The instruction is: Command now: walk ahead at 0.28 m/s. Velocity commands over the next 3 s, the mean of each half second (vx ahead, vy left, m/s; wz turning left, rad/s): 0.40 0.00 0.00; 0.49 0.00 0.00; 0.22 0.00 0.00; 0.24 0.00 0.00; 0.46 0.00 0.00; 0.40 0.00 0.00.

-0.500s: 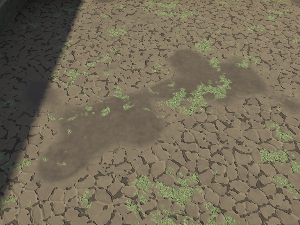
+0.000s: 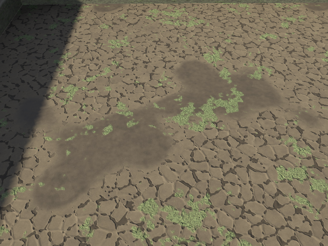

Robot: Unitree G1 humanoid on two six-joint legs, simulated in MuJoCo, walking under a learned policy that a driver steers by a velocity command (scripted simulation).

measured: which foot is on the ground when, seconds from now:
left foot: down 0.00-1.00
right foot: down 0.00-1.00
